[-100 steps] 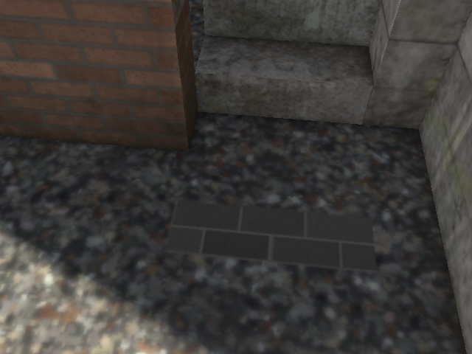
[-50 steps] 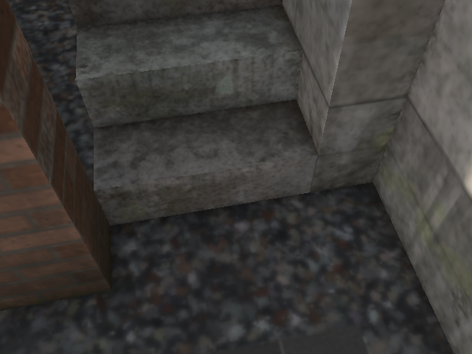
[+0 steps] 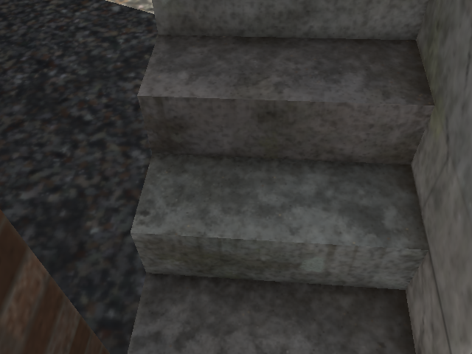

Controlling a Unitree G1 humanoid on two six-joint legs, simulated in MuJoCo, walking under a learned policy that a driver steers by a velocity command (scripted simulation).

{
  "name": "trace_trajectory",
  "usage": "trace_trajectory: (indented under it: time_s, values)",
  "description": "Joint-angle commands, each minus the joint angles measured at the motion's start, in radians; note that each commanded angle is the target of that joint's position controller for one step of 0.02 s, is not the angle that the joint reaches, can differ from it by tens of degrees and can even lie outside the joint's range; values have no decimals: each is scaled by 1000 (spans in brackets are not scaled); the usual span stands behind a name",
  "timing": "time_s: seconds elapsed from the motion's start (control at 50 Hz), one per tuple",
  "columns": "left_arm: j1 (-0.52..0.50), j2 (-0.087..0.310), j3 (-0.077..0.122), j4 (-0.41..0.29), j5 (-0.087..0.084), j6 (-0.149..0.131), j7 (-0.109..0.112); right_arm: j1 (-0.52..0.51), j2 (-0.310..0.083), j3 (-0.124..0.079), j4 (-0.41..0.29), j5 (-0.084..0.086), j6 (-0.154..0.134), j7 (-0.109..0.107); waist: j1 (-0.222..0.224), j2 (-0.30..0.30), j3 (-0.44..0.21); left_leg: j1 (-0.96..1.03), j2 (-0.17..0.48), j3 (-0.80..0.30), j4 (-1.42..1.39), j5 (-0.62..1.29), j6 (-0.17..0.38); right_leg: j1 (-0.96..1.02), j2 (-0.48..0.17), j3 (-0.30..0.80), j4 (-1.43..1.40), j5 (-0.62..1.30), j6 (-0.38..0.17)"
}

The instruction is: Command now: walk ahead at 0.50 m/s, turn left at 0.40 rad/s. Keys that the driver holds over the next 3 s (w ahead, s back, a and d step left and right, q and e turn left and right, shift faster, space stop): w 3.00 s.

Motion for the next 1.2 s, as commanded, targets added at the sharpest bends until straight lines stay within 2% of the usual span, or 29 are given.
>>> trace_trajectory:
  time_s: [0.02, 0.06, 0.08, 0.14, 0.16, 0.18, 0.2, 0.22, 0.24, 0.26, 0.28, 0.32, 0.34, 0.36, 0.4, 0.44, 0.5, 0.54, 0.6, 0.64, 0.68, 0.7, 0.78, 0.8, 0.82, 0.84, 0.9, 1.1, 1.2]
  values:
    - [102, 83, 20, 8, -17, -32, 3, -3, -12, 3, -63, -13, -7, 16, 26, -126, -70, -175, 45, -48, -7, 97, -31, 220, -253, 200, -188, 393, -135]
    - [76, 76, 22, 13, -30, -47, -2, -24, 0, 8, -73, -14, -4, 27, 9, -153, -90, -101, 44, -16, -132, 156, -49, 177, -235, 114, -199, 448, -138]
    - [55, 88, 31, 13, -36, -48, -2, -53, 7, 13, -84, -2, -7, 25, -1, -159, -80, -56, 56, 16, -207, 183, -52, 145, -224, 98, -203, 433, -124]
    - [32, 101, 37, 19, -48, -45, -1, -113, 46, 40, -97, -23, -5, 20, -5, -202, -82, 84, 80, 75, -412, 208, -56, 102, -230, 67, -178, 450, -118]
    - [45, 100, 39, 19, -52, -37, -1, -57, 69, 48, -75, -26, -3, 9, -18, -238, -132, 189, 53, 118, -420, 256, -48, 91, -235, 59, -130, 539, -139]
    - [30, 85, 32, 14, -60, -31, -4, -11, 68, 46, -52, -28, -6, -2, -47, -207, -146, 259, 40, 140, -476, 319, -37, 81, -213, 40, -46, 669, -136]
    - [43, 42, 15, 25, -84, -25, -2, 8, 74, 46, -41, -17, -6, -26, -80, -229, -186, 332, 43, 138, -544, 345, -34, 94, -162, 5, 46, 776, -95]
    - [29, 51, 13, 15, -99, -17, -2, 23, 42, 45, -54, -20, -18, -38, -104, -144, -174, 370, 69, 120, -627, 436, -32, 72, -142, 6, 165, 739, -68]
    - [49, 48, 15, -20, -103, -10, -7, 75, -47, 30, -46, -42, -32, -51, -98, 31, -180, 490, 255, -101, -672, 747, -12, -83, -102, 2, 347, 335, -9]
    - [176, -80, -15, -19, -92, 14, -20, 111, -89, 22, -4, -36, -27, -45, -11, 121, -210, 528, 431, -291, -680, 1123, 72, -176, -33, 23, 482, -236, 36]
    - [235, -46, -8, 14, -68, 48, -17, 90, -52, 24, -6, -16, -25, -38, 3, 59, -196, 441, 445, -294, -702, 1042, 129, -170, -55, 92, 591, -323, 27]
    - [254, -26, -4, 42, -25, 76, -21, -98, 40, 58, -60, -5, -13, -21, 65, 2, -141, 259, 355, -138, -772, 734, 91, -102, -70, 116, 599, -268, 26]
    - [236, -20, -2, 33, -25, 86, -23, -165, 66, 75, -84, -3, -13, -19, 90, 28, -96, 160, 307, -68, -790, 731, 51, -19, -77, 109, 487, -224, 26]
    - [235, -3, 1, 19, -37, 88, -19, -157, 28, 60, -66, 11, -5, -19, 90, 96, -56, 130, 271, -42, -795, 680, 24, 9, -63, 76, 409, -192, 41]
    - [183, -25, -6, 0, -52, 78, -15, -117, 12, 53, -51, 17, 6, -28, 52, 101, -60, 193, 263, -53, -786, 655, 3, 12, -39, 61, 288, -150, 57]
    - [217, -64, -14, 7, -62, 70, -8, -83, 22, 50, -40, 25, 16, -33, 31, 147, -102, 233, 263, -74, -808, 495, 36, 54, -22, 56, 202, -124, 48]
    - [175, -110, -25, -12, -54, 37, -7, -103, 33, 44, -47, 36, 26, -26, 20, 59, -59, 228, 257, -131, -844, 201, 34, 125, -44, 54, -52, 95, 32]
    - [187, -103, -26, -12, -38, 12, -6, -88, 46, 35, -38, 26, 25, -9, -1, -26, -26, 255, 211, -112, -807, 286, 12, 145, -93, 102, -96, 138, 43]
    - [196, -67, -14, -14, -58, -3, 3, -35, 56, 26, -4, 28, 7, -1, -18, -131, -54, 340, 167, -45, -743, 611, -5, 140, -97, 119, -73, 217, 46]
    - [201, -84, -19, -20, -66, -6, 5, -90, 53, 27, -11, 21, 11, -6, 2, -104, -69, 365, 171, -23, -725, 659, -16, 137, -87, 117, -79, 241, 33]
    - [183, -59, -6, -44, -60, -3, 10, -106, 63, 32, -17, 40, 12, -15, 3, -89, -75, 352, 168, -9, -719, 662, -22, 159, -83, 124, -84, 262, 31]
    - [143, -15, 6, -59, -54, -4, 24, -106, 74, 39, -12, 33, 5, -34, -9, -12, -87, 358, 163, 9, -719, 580, -25, 169, -91, 138, -101, 234, 19]
    - [125, -56, -7, -64, -61, -9, 35, -114, 56, 35, -11, 28, 16, -45, -12, -90, -81, 351, 171, 11, -722, 527, -42, 195, -91, 139, -123, 315, 15]
    - [123, -57, -7, -63, -61, -10, 35, -114, 58, 35, -11, 29, 18, -45, -12, -91, -82, 348, 171, 14, -724, 517, -46, 203, -91, 141, -126, 333, 14]
    - [108, -20, 3, -68, -40, -4, 32, -94, 36, 40, 2, 23, 15, -34, -10, -53, -82, 346, 176, 33, -705, 481, -39, 203, -97, 143, -124, 256, -4]
    - [100, -19, 5, -68, -37, -2, 30, -102, 50, 43, -1, 24, 14, -29, -10, -56, -76, 337, 175, 34, -705, 459, -39, 197, -95, 147, -131, 230, -11]
    - [67, -31, -4, -71, -38, -1, 26, -124, 32, 43, -9, 19, 10, -33, -3, -82, -19, 296, 175, 37, -697, 428, -38, 180, -95, 163, -134, 238, -27]
    - [7, -5, -10, -68, -31, 3, 18, -129, 26, 58, -23, 37, 10, -39, -6, -61, -101, 301, 178, 64, -656, 435, -57, 233, -89, 171, -122, 330, -32]
    - [-23, -12, -18, -69, -31, 8, 13, -127, 16, 65, -24, 32, 11, -40, -10, -66, -71, 278, 183, 63, -661, 399, -60, 211, -85, 175, -133, 261, -38]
